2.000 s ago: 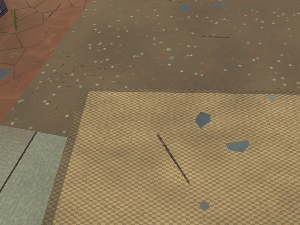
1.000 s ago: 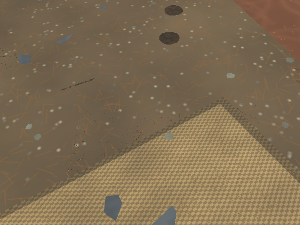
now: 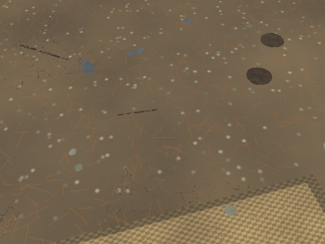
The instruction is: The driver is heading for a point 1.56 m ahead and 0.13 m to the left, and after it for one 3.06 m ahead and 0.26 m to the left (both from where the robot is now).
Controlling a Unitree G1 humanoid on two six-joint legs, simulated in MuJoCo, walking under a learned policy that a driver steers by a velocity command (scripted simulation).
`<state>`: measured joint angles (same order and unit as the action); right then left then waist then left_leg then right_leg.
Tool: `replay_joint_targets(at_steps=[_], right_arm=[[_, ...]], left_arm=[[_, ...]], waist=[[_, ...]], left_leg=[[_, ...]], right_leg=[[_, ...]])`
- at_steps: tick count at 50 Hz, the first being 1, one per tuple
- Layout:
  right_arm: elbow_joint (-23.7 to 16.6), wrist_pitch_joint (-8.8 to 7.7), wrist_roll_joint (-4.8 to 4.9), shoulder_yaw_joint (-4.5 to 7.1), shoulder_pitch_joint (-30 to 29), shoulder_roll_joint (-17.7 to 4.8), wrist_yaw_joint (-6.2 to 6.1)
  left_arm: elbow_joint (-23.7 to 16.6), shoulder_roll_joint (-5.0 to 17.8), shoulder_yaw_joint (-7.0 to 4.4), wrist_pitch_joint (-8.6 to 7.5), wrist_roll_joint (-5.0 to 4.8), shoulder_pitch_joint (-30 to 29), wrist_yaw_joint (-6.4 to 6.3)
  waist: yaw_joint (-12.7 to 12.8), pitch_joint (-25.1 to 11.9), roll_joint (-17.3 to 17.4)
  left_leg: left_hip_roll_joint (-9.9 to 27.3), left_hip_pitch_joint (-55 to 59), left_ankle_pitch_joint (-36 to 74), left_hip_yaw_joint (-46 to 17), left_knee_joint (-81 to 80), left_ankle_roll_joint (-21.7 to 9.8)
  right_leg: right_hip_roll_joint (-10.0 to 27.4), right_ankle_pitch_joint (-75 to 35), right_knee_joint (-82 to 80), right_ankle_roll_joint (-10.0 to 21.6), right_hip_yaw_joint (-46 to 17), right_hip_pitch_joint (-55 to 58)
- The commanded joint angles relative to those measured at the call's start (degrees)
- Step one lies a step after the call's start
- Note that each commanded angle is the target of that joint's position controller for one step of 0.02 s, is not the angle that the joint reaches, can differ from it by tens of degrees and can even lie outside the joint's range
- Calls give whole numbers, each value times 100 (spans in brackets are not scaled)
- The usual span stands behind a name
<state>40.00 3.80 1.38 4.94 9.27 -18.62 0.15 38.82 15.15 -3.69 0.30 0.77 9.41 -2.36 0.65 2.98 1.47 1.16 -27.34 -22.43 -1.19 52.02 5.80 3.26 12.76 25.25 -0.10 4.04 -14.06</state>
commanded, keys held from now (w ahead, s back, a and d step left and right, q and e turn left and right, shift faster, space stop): q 0.32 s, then no key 0.68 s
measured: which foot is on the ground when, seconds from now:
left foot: up 0.00-0.10, down 0.12-1.00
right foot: down 0.00-0.12, up 0.14-0.56, down 0.58-1.00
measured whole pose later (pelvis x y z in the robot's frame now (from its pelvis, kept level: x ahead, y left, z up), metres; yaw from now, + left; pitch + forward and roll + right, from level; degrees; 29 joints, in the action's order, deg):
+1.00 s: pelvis +0.03 +0.01 -0.01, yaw +17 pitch -1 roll +0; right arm 43.8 1.4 -0.6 2.6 12.8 -14.4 -1.2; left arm 41.1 13.6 -1.0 -1.3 0.8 10.1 0.1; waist -0.4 1.9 -0.2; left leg -2.5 -13.1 -15.9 -7.8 30.3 0.9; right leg -1.2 17.1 30.3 0.9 -0.7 -11.9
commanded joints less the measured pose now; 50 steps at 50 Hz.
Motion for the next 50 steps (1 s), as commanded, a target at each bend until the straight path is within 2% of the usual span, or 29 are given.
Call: replay_joint_targets(at_steps=[1,3,4,5,6,7,8,9,10,11,12,14,18,20,24,25,27,28,29,30,31,32,33,34,36,39,43,50], right_arm=[[-607,-52,-8,85,-219,-402,82],[-649,-15,-5,124,-125,-437,131],[-608,-7,-7,146,56,-422,152],[-534,-9,-21,192,288,-477,134],[-517,-24,-20,303,513,-809,66],[-674,-55,-83,435,599,-1552,-41],[-728,-194,-297,367,747,-1383,35],[-689,-304,-304,307,542,-1223,60],[-667,-352,-196,271,227,-1063,28],[-698,-341,-98,213,20,-890,-14],[-718,-311,-55,178,-139,-853,-55],[-732,-271,-101,147,-152,-811,-117],[-699,-244,-91,144,-77,-821,-193],[-683,-229,-120,136,-85,-833,-190],[-617,-204,-153,84,-97,-805,-105],[-597,-200,-144,61,-119,-774,-90],[-571,-197,-91,-18,-282,-625,-83],[-521,-219,-86,-71,-181,-488,-88],[-499,-266,-191,-128,38,-315,-94],[-436,-321,-224,-127,428,-245,-71],[-434,-330,-269,-116,306,-361,-90],[-406,-316,-260,-77,156,-472,-102],[-388,-285,-263,-75,-29,-431,-112],[-403,-234,-270,-76,-107,-402,-112],[-339,-212,-228,-86,-3,-340,-84],[-227,-262,-216,-86,46,-285,-80],[-110,-306,-206,-89,118,-218,-98],[57,-313,-199,-83,267,-200,-172]], left_arm=[[-309,1208,-368,-44,-68,-44,28],[-271,1246,-390,-61,-159,-86,69],[-254,1241,-394,-66,-224,-165,75],[-175,1125,-369,-83,-262,-48,83],[-65,899,-314,-106,-156,282,111],[-334,488,-152,-113,207,273,147],[-488,745,-217,-126,98,-354,81],[-492,930,-273,-91,-54,-501,43],[-424,964,-302,-62,-74,-427,0],[-332,982,-324,-38,-23,-369,-53],[-317,993,-342,-23,6,-266,-70],[-265,880,-323,-41,-20,-101,-35],[-257,694,-230,-57,-53,-211,8],[-264,662,-198,-60,-64,-272,52],[-311,718,-192,-96,-112,-298,129],[-315,711,-187,-115,-119,-271,149],[-238,594,-160,-173,-106,-27,200],[-223,595,-144,-206,-35,53,215],[-282,906,-183,-226,67,126,191],[-297,1161,-203,-214,126,-141,181],[-293,787,-103,-220,113,-307,202],[-321,613,-43,-239,83,-448,230],[-283,650,-52,-248,70,-363,238],[-264,696,-44,-273,46,-298,243],[-252,693,-14,-300,48,-249,231],[-251,626,20,-288,22,-113,206],[-242,567,55,-251,7,-57,199],[-135,481,102,-246,-5,-37,235]], waist=[[126,-803,-1242],[44,-758,-1250],[-97,-758,-1201],[-188,-794,-1044],[-173,-910,-254],[9,-944,1687],[-538,-1294,1231],[-437,-1017,787],[-259,-790,622],[-181,-733,476],[-66,-712,521],[8,-865,595],[-99,-898,612],[-175,-864,700],[-271,-702,776],[-255,-677,765],[-20,-670,670],[38,-682,521],[-91,-833,-27],[-540,-772,-1007],[-455,-792,-1233],[-389,-656,-1092],[-264,-628,-1018],[-197,-524,-1026],[-190,-363,-788],[-88,-376,-420],[-40,-424,-112],[-64,-412,-41]], left_leg=[[-21,241,70,355,-724,-126],[-60,550,320,466,-1390,-318],[-139,915,762,574,-2002,-467],[-263,1483,1332,551,-2623,-652],[134,2424,2702,-187,-2972,-920],[1804,3336,5228,-2410,-2816,-1810],[2199,2818,4967,-2878,-3012,-2691],[1852,2610,4381,-2360,-3106,-2530],[1502,2416,3847,-1980,-3123,-2194],[1305,2322,3549,-1827,-3125,-1973],[1172,2081,3602,-1701,-3150,-1915],[1025,1974,3552,-1616,-3181,-1919],[934,2106,2896,-1700,-3138,-1871],[929,1912,2532,-1776,-3129,-1881],[958,1589,2297,-2071,-3053,-1914],[951,1593,2340,-2151,-2997,-1896],[771,1459,2348,-2127,-2798,-1699],[604,1275,2059,-2075,-2747,-1450],[288,978,1348,-1771,-2347,-1091],[-349,744,227,-997,-1999,-769],[-221,1147,87,-778,-2084,-543],[-161,1338,455,-753,-2225,-486],[-190,1400,787,-727,-2294,-492],[-165,1447,1013,-767,-2354,-510],[-117,1411,1210,-841,-2457,-619],[-79,1332,1415,-904,-2536,-662],[-53,1339,1607,-955,-2567,-624],[-16,1501,1806,-985,-2560,-594]], right_leg=[[1410,-2559,-444,1242,-753,871],[1473,-2395,-241,1118,-691,847],[1423,-2246,-4,957,-557,724],[1267,-1851,379,676,-334,446],[924,-866,1281,178,143,-338],[98,2552,3164,-455,497,-2169],[-223,2883,4133,-480,-526,-2471],[-116,2442,4451,-411,-723,-2554],[-53,1914,4325,-353,-777,-2597],[-10,1558,4169,-357,-828,-2579],[-62,1273,4135,-396,-821,-2353],[-217,911,4053,-451,-778,-2074],[-265,623,2845,-520,-795,-1866],[-249,627,2385,-515,-772,-1510],[-279,849,1661,-406,-687,-878],[-286,840,1399,-367,-674,-742],[-318,108,214,-236,-586,-83],[-195,-693,-416,-132,-707,421],[497,-1743,-435,83,-1300,949],[1040,-2408,-332,643,-1859,826],[1230,-1742,-522,1047,-2107,285],[927,-1099,-547,896,-1878,180],[626,-624,-489,630,-1633,179],[495,-337,-482,478,-1505,82],[297,-79,-385,280,-1232,20],[166,-169,-179,246,-1069,178],[73,-334,-28,263,-973,294],[-24,-448,-4,246,-890,264]])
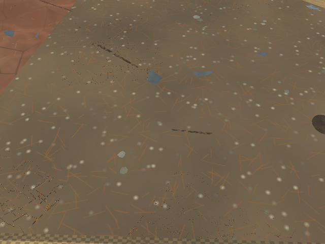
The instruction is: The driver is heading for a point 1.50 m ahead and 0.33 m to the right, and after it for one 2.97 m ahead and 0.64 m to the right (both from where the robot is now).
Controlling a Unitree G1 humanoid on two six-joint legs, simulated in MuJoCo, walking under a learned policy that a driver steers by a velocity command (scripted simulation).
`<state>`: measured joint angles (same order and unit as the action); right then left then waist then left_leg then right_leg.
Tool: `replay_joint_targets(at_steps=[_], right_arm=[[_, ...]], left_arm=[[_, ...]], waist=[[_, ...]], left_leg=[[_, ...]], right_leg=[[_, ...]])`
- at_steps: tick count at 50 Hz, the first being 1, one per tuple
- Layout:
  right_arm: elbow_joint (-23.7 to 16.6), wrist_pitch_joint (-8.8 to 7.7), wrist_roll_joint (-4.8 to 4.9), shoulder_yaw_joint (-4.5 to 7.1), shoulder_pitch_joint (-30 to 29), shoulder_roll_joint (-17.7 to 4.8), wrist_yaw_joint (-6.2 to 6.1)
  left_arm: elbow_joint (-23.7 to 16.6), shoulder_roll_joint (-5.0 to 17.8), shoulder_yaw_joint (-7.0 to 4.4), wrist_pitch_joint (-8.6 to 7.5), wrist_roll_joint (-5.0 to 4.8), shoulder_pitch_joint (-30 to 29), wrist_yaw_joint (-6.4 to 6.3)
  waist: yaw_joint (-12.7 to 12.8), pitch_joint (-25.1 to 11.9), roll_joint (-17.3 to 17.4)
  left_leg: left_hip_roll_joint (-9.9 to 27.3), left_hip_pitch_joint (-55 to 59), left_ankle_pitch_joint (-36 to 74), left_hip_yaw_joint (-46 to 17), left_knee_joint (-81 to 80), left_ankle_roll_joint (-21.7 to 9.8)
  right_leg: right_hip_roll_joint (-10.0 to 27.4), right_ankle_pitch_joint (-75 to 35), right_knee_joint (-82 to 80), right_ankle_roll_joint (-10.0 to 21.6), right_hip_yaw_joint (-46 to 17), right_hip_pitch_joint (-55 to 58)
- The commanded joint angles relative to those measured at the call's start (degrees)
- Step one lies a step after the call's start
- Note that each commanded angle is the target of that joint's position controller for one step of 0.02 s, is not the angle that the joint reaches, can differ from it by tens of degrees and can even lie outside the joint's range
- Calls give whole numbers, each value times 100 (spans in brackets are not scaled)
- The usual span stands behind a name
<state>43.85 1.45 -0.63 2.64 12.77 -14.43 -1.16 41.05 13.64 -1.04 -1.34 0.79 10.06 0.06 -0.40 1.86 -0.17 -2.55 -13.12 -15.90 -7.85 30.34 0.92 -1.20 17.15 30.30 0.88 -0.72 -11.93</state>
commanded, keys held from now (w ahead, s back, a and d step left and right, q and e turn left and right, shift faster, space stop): no key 0.76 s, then w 0.24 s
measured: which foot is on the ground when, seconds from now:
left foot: down 0.00-0.82, up 0.84-1.00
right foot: down 0.00-1.00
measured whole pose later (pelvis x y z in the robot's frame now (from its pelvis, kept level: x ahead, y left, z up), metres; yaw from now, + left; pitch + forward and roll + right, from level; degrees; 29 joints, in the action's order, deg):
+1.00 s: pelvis +0.04 +0.00 +0.01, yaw +0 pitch +0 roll +0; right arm 57.8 -3.6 1.4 2.7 13.4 -14.5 -0.8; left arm 56.1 16.1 -2.0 -2.5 -1.2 19.1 -1.3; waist 2.0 -0.4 -1.4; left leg 1.8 -20.5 -23.4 0.5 43.8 -0.7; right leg -1.5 14.7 19.2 2.8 -1.0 -4.8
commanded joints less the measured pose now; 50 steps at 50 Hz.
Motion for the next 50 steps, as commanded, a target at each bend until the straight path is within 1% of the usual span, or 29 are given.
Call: replay_joint_targets(at_steps=[1,15,27,38,39,40,41,42,43,44,45,46,47,48,50], right_arm=[[-305,-77,3,148,-68,-618,-52],[125,-41,13,153,34,-553,-165],[734,-65,28,152,112,-534,-213],[1247,-98,43,106,188,-517,-234],[1321,-94,46,84,270,-447,-237],[1350,-92,68,73,250,-410,-243],[1313,-113,101,76,156,-425,-241],[1198,-174,121,68,-36,-447,-223],[1052,-277,142,54,-299,-485,-184],[965,-374,177,62,-480,-516,-134],[958,-453,199,83,-472,-545,-80],[991,-520,211,97,-369,-549,-26],[1003,-586,220,99,-351,-537,22],[998,-644,224,97,-427,-512,57],[1021,-715,207,59,-462,-357,118]], left_arm=[[-332,626,-158,-84,-9,-93,-4],[164,629,-113,-120,-34,87,-22],[727,681,-82,-104,-54,225,-48],[1151,709,-52,-64,-71,336,-75],[1221,691,-45,-54,-69,422,-86],[1258,763,-67,-34,-93,452,-107],[1275,986,-135,-13,-134,517,-130],[1307,1176,-190,-8,-165,667,-151],[1323,1325,-250,-31,-173,775,-176],[1333,1352,-277,-86,-134,862,-194],[1325,1286,-278,-149,-110,889,-192],[1291,1188,-269,-191,-143,858,-183],[1241,1131,-267,-211,-192,791,-173],[1203,1119,-272,-214,-226,732,-165],[1191,1216,-303,-183,-246,708,-150]], waist=[[37,-295,112],[22,-162,4],[51,-60,-5],[79,-11,-15],[82,-136,-73],[117,-53,-193],[192,89,-482],[275,288,-779],[362,559,-914],[413,758,-883],[392,795,-767],[321,725,-600],[280,649,-474],[276,552,-431],[237,318,-533]], left_leg=[[357,104,1174,-318,-390,-102],[342,337,1288,-246,-437,-1],[326,369,1237,-150,-590,88],[323,322,1198,-59,-701,112],[239,355,772,53,-663,107],[100,189,161,230,-470,84],[-78,-212,-558,484,-15,58],[-67,-783,-890,632,465,17],[166,-1184,-901,641,992,-34],[396,-1631,-1051,509,1573,-82],[569,-2080,-1234,420,2052,-129],[701,-2371,-1233,398,2203,-179],[779,-2396,-1112,447,1964,-221],[777,-2168,-934,557,1531,-231],[581,-1259,-505,867,719,-167]], right_leg=[[414,-893,-517,145,-409,41],[391,-816,-743,172,-443,-60],[400,-798,-960,243,-508,29],[376,-909,-1050,274,-515,128],[353,-273,-1153,297,-526,187],[376,747,-1315,385,-652,146],[583,1808,-1561,593,-1037,147],[1100,2675,-1947,896,-1758,201],[1660,2967,-2299,1219,-2468,80],[1987,2751,-2492,1447,-2882,117],[2129,2381,-2519,1550,-2999,393],[2109,2053,-2478,1522,-2879,704],[1975,1686,-2450,1395,-2558,873],[1772,1281,-2412,1245,-2154,887],[1379,665,-2258,1102,-1427,534]])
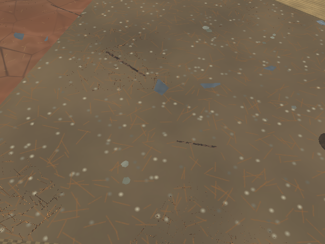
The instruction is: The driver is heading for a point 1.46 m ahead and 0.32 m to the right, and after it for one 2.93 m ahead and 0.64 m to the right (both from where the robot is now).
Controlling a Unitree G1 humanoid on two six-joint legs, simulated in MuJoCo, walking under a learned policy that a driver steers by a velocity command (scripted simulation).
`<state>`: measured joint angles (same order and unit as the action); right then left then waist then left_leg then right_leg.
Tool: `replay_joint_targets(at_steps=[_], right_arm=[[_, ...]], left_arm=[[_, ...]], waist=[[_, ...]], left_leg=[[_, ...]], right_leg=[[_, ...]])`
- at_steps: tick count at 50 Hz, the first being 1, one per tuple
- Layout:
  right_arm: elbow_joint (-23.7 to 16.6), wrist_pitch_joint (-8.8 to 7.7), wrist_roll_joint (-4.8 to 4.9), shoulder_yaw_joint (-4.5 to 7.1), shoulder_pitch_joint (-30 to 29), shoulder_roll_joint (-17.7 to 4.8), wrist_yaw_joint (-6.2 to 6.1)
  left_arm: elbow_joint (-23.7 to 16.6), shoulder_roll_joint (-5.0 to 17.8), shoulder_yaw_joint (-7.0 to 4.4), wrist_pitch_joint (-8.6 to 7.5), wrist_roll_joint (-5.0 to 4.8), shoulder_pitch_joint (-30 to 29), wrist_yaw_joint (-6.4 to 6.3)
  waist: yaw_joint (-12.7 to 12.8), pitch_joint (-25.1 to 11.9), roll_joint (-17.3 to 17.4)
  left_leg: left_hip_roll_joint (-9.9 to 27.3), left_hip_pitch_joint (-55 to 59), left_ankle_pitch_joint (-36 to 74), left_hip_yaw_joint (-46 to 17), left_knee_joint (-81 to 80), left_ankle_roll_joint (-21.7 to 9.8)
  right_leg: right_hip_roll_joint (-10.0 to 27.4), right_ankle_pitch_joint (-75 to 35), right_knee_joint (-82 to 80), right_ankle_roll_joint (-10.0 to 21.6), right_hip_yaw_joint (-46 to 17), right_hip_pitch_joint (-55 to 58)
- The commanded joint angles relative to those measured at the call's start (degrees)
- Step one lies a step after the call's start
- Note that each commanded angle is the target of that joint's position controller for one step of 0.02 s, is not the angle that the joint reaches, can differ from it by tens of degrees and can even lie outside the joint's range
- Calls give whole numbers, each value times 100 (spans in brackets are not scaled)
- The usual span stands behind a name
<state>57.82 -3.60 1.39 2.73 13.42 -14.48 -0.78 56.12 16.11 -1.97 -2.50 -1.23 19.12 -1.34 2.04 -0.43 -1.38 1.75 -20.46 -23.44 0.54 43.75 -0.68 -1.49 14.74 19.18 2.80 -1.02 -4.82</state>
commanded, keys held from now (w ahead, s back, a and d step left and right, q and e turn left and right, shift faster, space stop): w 0.78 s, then w+e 0.12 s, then e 0.10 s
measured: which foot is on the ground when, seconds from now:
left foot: up 0.00-0.08, down 0.10-0.62, up 0.64-1.00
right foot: down 0.00-0.10, up 0.12-0.58, down 0.60-1.00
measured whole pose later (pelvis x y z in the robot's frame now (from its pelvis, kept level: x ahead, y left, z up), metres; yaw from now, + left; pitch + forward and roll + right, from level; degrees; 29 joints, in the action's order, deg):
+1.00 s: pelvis +0.49 +0.01 +0.00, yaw -3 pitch +1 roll -2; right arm 47.3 -5.5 0.0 2.4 1.7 -15.6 -0.1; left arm 55.5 14.4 -2.6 -4.2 -0.8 21.4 0.0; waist 5.0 2.0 2.5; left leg 5.4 -36.0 5.1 -4.0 32.3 1.3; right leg -4.5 13.1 13.9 3.1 -0.3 -1.9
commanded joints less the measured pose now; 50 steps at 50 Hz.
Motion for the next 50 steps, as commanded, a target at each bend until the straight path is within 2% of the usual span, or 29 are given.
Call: replay_joint_targets(at_steps=[1,3,4,5,6,7,8,9,11,12,16,20,23,25,27,28,29,30,31,32,33,34,35,37,39,43,45,47,50], right_arm=[[-320,-220,12,48,-403,-332,106],[-55,-187,26,105,202,-402,111],[87,-155,44,160,624,-501,83],[166,-150,61,231,1111,-717,40],[185,-138,2,315,1662,-1275,-2],[258,-227,-129,314,1791,-1441,110],[78,-316,-96,207,1179,-1132,162],[-59,-360,-87,113,773,-820,196],[-196,-340,-112,32,420,-650,232],[-177,-303,-137,-11,501,-533,222],[-55,-234,-156,-2,975,-688,98],[-57,-191,-131,-2,1165,-777,4],[42,-153,-72,17,1432,-783,-17],[54,-106,-44,57,1417,-826,-34],[-6,-45,-63,114,1279,-938,-47],[-47,-3,-97,146,1204,-1020,-48],[-92,60,-140,137,1117,-989,-44],[-195,79,-189,73,1106,-882,-39],[-277,-30,-196,-150,1923,-98,61],[-148,-206,-98,-171,1850,-132,100],[-388,-331,89,-4,1189,-734,128],[-538,-391,154,20,714,-855,102],[-574,-385,97,46,499,-816,53],[-517,-235,-14,66,737,-572,11],[-542,-112,-49,49,771,-393,-6],[-1022,-139,-174,83,-309,-508,-36],[-1172,-203,-155,57,-797,-436,4],[-1297,-258,-149,17,-1256,-379,57],[-1480,-287,-124,40,-1511,-494,110]], left_arm=[[-313,1026,-226,-39,-65,-208,2],[-319,993,-210,8,-87,-238,28],[-328,831,-150,-4,-58,-246,48],[-388,512,-39,-47,2,-359,88],[-606,27,103,-126,128,-412,127],[-784,252,27,-222,-51,-457,106],[-804,639,-50,-296,-185,-525,111],[-765,746,-85,-342,-195,-533,143],[-693,728,-139,-361,-37,-558,155],[-678,665,-147,-340,-6,-591,192],[-887,360,-96,-253,45,-1136,222],[-1216,166,-3,-278,15,-2049,259],[-1386,166,22,-303,-19,-2467,337],[-1482,245,6,-338,-27,-2576,405],[-1453,432,-70,-362,-20,-2312,443],[-1362,588,-147,-357,-19,-1926,430],[-1110,800,-278,-339,-31,-1071,394],[-836,1049,-388,-306,-14,-36,335],[-649,1614,-537,-271,131,746,306],[-590,1192,-405,-257,93,724,322],[-644,891,-301,-286,49,159,319],[-770,708,-244,-310,63,-396,312],[-806,545,-193,-342,104,-760,338],[-781,350,-141,-395,180,-1006,381],[-658,418,-156,-432,138,-882,384],[-485,700,-224,-391,97,-382,222],[-452,773,-245,-341,64,-192,155],[-378,837,-257,-280,50,36,107],[-297,872,-288,-136,-5,314,58]], waist=[[-92,466,-456],[-405,319,-349],[-610,211,-254],[-868,101,198],[-912,-258,1658],[-847,-175,1744],[-616,427,1024],[-480,660,885],[-307,659,713],[-297,597,749],[-413,579,532],[-624,726,556],[-665,877,535],[-551,860,543],[-293,570,628],[-69,228,767],[370,-315,797],[791,-1010,673],[511,-2061,-726],[535,-2421,-1102],[453,-1305,-844],[278,-632,-389],[78,-189,-24],[-282,-24,-231],[-385,121,-227],[-179,449,-58],[-37,475,-68],[108,515,-52],[134,318,-252]], left_leg=[[15,49,609,198,-1011,31],[-285,1349,1351,481,-1536,90],[-332,1936,1228,444,-1631,49],[190,2567,826,-321,-2025,-148],[1547,3128,-121,-2445,-2823,-724],[2200,2931,-1501,-4344,-3558,-1465],[2141,2571,-1866,-3966,-3601,-1419],[1796,2333,-1332,-3214,-3619,-1176],[1312,2076,198,-2078,-3664,-865],[1125,1983,813,-1653,-3691,-779],[965,1983,2501,-944,-3762,-957],[817,1723,2626,-506,-3954,-913],[1010,2032,2694,-445,-3930,-935],[1199,2458,3069,-420,-3722,-886],[1303,2816,4213,-377,-3238,-779],[1283,2912,5292,-337,-2729,-725],[1082,2772,6070,-174,-1707,-615],[854,1785,5372,-76,-303,-459],[-114,-657,2660,81,2131,-58],[-560,-1455,-799,-725,3172,-78],[-179,-2018,-620,-831,3571,-217],[151,-1990,-75,-649,3374,-292],[396,-1758,357,-528,2968,-276],[660,-1063,752,-553,2494,-232],[732,-1013,862,-456,2167,-133],[718,-1717,2009,-384,645,146],[522,-1551,2657,-304,-316,201],[223,-1135,3046,-132,-1013,250],[-26,-846,3075,-251,-1484,197]], right_leg=[[1288,818,-1045,886,-1168,-498],[1107,909,-590,783,-914,-1292],[983,918,-203,671,-816,-1638],[649,659,932,394,-411,-2129],[125,1245,3146,-33,291,-2992],[-136,1828,4348,10,-235,-3785],[320,1366,4858,136,-515,-4273],[543,741,4858,212,-494,-4290],[823,-66,4382,158,-367,-3980],[881,-336,4214,99,-270,-3771],[852,-996,3398,-237,20,-3909],[624,-1821,1877,-318,271,-3416],[517,-1975,1309,-198,247,-3291],[498,-1792,1085,-39,161,-3283],[346,-1417,1010,134,225,-2811],[160,-1193,1086,236,352,-2226],[-40,-1145,1058,392,511,-1151],[384,-1165,1245,646,68,558],[1970,34,1002,1651,-2641,3020],[2411,731,-164,1835,-4400,3159],[2185,923,-355,1468,-3663,2284],[1999,503,-513,1281,-2809,1277],[1770,-139,-707,1166,-2142,381],[1412,-674,-1036,1046,-1408,-509],[1335,-982,-1268,1141,-1034,-870],[1211,-1262,-1439,1173,-869,-735],[1050,-1332,-1369,1016,-696,-681],[916,-2018,-1125,893,-511,-725],[996,-2673,-437,715,-705,-261]])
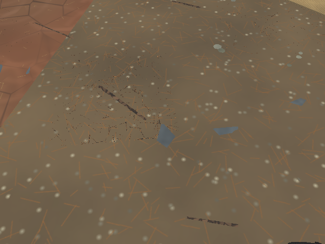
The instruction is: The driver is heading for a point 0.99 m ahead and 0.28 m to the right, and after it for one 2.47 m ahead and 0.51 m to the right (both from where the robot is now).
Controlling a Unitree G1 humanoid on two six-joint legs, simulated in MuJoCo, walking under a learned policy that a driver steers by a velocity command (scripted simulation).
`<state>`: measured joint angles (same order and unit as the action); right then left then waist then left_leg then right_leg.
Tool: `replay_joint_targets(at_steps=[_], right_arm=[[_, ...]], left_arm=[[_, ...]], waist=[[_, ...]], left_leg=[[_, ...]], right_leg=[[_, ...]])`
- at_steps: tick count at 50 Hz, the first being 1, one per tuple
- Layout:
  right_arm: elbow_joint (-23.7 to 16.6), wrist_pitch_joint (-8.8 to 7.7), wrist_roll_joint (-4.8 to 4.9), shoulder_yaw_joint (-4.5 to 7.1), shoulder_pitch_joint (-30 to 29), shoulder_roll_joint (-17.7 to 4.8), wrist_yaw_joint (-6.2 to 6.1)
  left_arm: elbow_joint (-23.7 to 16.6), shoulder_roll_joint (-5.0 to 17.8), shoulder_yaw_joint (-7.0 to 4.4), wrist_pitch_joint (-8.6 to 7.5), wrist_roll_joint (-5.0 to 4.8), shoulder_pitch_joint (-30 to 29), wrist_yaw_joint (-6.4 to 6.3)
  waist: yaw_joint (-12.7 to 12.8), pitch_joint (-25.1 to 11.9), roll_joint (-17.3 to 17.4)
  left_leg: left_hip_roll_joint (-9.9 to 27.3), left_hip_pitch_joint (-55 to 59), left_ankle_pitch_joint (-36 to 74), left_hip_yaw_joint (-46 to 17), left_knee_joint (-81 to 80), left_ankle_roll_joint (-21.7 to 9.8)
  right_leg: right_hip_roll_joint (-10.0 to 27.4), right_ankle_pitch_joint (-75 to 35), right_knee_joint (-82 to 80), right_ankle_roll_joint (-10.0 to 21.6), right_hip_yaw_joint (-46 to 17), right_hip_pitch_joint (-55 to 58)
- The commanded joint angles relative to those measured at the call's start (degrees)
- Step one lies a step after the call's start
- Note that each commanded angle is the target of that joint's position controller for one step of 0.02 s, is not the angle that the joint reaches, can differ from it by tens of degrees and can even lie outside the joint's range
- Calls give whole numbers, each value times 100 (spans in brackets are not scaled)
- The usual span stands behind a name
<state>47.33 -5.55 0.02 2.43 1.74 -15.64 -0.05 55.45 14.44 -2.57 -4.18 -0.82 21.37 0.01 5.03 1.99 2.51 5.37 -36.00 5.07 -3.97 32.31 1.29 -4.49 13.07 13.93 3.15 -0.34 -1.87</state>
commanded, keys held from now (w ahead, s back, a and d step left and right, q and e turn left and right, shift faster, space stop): e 0.74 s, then no key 0.26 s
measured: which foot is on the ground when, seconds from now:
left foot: up 0.00-0.08, down 0.10-0.54, up 0.56-0.98, down 1.00-1.00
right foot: down 0.00-0.10, up 0.12-0.52, down 0.54-1.00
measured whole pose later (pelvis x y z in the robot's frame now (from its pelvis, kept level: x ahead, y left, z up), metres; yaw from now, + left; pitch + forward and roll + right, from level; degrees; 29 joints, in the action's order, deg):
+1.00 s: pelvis +0.15 +0.01 -0.01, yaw -31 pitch +1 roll +0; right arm 47.7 -0.5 0.0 4.0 7.0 -17.0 -0.2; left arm 39.7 16.3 -2.9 1.7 -0.1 8.3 -1.4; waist -0.2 1.4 0.2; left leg 0.3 -14.9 -13.4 -1.3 28.6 1.4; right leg -4.6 14.2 30.3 1.8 -7.0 -16.8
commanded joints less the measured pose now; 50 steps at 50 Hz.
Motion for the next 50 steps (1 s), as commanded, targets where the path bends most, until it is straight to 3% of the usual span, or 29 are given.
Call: replay_joint_targets(at_steps=[1,3,4,5,6,7,8,9,10,12,14,18,23,25,26,27,28,29,30,31,32,34,36,40,43,46,48,49,50], right_arm=[[-443,-95,3,108,-263,-499,46],[-344,-118,-32,193,183,-746,34],[-202,-142,-80,264,724,-914,-4],[-157,-154,-219,336,1383,-1268,-54],[-237,-38,-264,327,1392,-1437,-66],[-362,67,-123,280,1375,-1159,-8],[-494,134,-72,196,998,-801,-21],[-507,185,-46,146,658,-659,-53],[-509,227,-66,106,396,-562,-68],[-462,255,-201,146,128,-647,-80],[-408,242,-209,181,93,-688,-120],[-369,310,-114,264,1,-869,-215],[-282,450,9,352,71,-1087,-175],[-243,514,111,373,20,-1109,-167],[-145,548,135,355,240,-973,-154],[-75,581,65,299,495,-701,-111],[-390,580,-171,228,344,-481,-89],[-504,550,-148,306,-247,-702,-133],[-511,560,-10,342,-219,-762,-151],[-385,573,16,370,3,-774,-197],[-291,580,-45,411,102,-866,-251],[-277,557,-73,431,211,-833,-255],[-307,531,-13,410,214,-737,-241],[-341,523,9,321,99,-587,-178],[-344,519,42,302,137,-637,-114],[-352,483,61,292,223,-676,-65],[-276,431,48,266,474,-589,-14],[-234,401,-2,256,614,-598,9],[-244,385,-102,292,736,-869,-4]], left_arm=[[-252,1028,-241,75,-65,60,-111],[-380,1061,-286,139,-63,-182,-164],[-488,972,-267,154,-57,-330,-169],[-719,641,-161,152,44,-340,-159],[-608,28,-10,136,95,848,-132],[-532,547,-78,159,-55,1224,-122],[-616,951,-219,241,-154,634,-156],[-732,975,-260,349,-140,188,-210],[-763,955,-307,480,-93,51,-260],[-878,706,-306,666,-57,102,-291],[-1036,576,-308,709,-36,2,-292],[-1343,557,-294,721,3,-451,-185],[-1606,723,-348,784,0,-806,-6],[-1585,724,-386,786,13,-644,51],[-1527,834,-443,784,47,-481,30],[-1526,1256,-572,775,58,-287,-46],[-1719,1943,-677,768,83,-392,-147],[-1786,1765,-621,612,263,-323,-100],[-1797,1653,-577,477,276,-575,-81],[-1854,1531,-562,404,161,-939,-97],[-1910,1313,-492,396,56,-1175,-121],[-1960,1152,-406,418,56,-1233,-173],[-1968,1145,-398,424,59,-1127,-207],[-1974,1194,-403,475,58,-1073,-257],[-1950,1211,-379,509,115,-1125,-204],[-1896,1165,-326,539,106,-1187,-149],[-1868,1062,-260,560,48,-1347,-151],[-1827,988,-223,557,27,-1300,-160],[-1806,832,-167,524,101,-1128,-169]], waist=[[-252,-33,-707],[-525,-308,-820],[-799,-630,-709],[-979,-1493,-100],[-485,-2338,1406],[-566,-2922,1358],[-625,-2155,715],[-581,-1502,373],[-480,-1089,320],[-289,-702,593],[-273,-646,582],[-354,-810,424],[-423,-699,468],[-249,-702,410],[-225,-706,223],[-275,-583,-747],[-482,-371,-2311],[-73,-637,-1536],[-270,-585,-1205],[-460,-541,-980],[-523,-569,-916],[-610,-724,-961],[-578,-793,-923],[-422,-778,-1056],[-342,-698,-1144],[-322,-616,-1127],[-528,-612,-1027],[-620,-604,-907],[-533,-737,-499]], left_leg=[[-402,829,118,73,-510,-60],[-432,1381,-91,27,-716,-211],[-355,2185,354,92,-981,-352],[556,3711,2093,-554,-583,-676],[2124,5479,4034,-2053,-125,-1559],[2271,5397,2513,-2723,-506,-1828],[1895,4721,1399,-2093,-801,-1611],[1576,3968,742,-1525,-1016,-1403],[1361,3240,325,-1098,-1222,-1346],[1076,2118,-283,-435,-1702,-1369],[1115,1978,-309,-119,-1887,-1507],[1307,2183,-421,243,-1977,-1579],[1463,2475,-758,526,-1780,-1371],[1368,2479,-940,735,-1344,-1070],[1169,2268,-1255,921,-912,-767],[644,1560,-2031,1433,263,-236],[-312,-175,-4197,1620,1888,360],[-465,-292,-4389,508,2956,298],[-394,-373,-3871,257,3232,176],[-320,-393,-3339,154,3190,116],[-281,-383,-3023,101,3139,121],[-411,-20,-2625,119,3312,180],[-483,2,-2417,81,2942,225],[-485,367,-2279,70,1713,339],[-486,1015,-2447,157,1193,315],[-504,1406,-2578,222,643,221],[-539,1972,-1915,320,-439,87],[-469,2464,-1056,265,-1172,-23],[96,3034,-249,-239,-1257,-212]], right_leg=[[1348,-2505,358,584,-931,-361],[1359,-2688,999,401,-1164,-190],[1066,-2680,1680,214,-1075,-346],[603,-1301,3099,-19,-856,-1122],[-179,2909,4949,-354,-457,-2795],[108,2964,5817,-394,-821,-3087],[369,2472,6044,-479,-666,-3467],[568,2058,5929,-585,-459,-3584],[735,1807,5804,-672,-421,-3435],[805,1382,5485,-721,-207,-2771],[841,1178,5052,-711,-109,-2649],[977,609,4023,-602,-36,-2358],[868,600,2966,-351,259,-1883],[703,139,2006,-137,465,-1373],[576,-233,1532,34,403,-935],[1149,-1435,760,381,-601,-383],[2525,-2731,540,1382,-2694,43],[2612,-2464,389,1798,-2841,-386],[2324,-2183,362,1551,-2328,-454],[2032,-1896,416,1200,-1956,-480],[1911,-1847,455,990,-1797,-479],[1727,-2268,509,973,-1617,-648],[1650,-2319,557,988,-1616,-450],[1610,-1868,629,988,-1696,-321],[1621,-1786,663,1055,-1810,-698],[1631,-2001,823,1051,-2020,-746],[1467,-2023,1050,869,-2002,-826],[1302,-1732,1118,645,-1955,-1003],[1006,-994,1424,315,-1739,-1313]])
Keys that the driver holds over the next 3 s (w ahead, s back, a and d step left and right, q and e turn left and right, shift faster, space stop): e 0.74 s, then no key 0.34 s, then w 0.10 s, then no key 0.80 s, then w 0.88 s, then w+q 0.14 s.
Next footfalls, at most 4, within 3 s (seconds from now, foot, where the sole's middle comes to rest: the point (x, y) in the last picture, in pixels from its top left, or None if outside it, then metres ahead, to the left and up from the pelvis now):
0.10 left None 0.25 0.13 -0.78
0.54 right None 0.15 -0.11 -0.78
1.00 left None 0.25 0.10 -0.78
1.24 right None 0.14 -0.11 -0.78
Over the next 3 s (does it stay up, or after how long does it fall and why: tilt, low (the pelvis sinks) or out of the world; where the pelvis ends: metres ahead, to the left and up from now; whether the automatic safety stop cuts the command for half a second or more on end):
stays up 0.51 -0.20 0.00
